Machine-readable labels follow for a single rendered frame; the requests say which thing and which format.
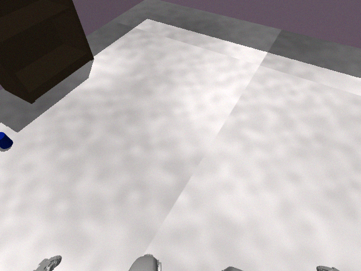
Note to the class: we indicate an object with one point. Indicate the left robot hand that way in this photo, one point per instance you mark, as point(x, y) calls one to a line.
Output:
point(49, 264)

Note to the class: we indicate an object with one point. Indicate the mug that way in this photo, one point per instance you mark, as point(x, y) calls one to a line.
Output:
point(5, 141)

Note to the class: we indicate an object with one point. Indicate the bookshelf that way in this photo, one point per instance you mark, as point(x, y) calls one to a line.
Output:
point(42, 42)

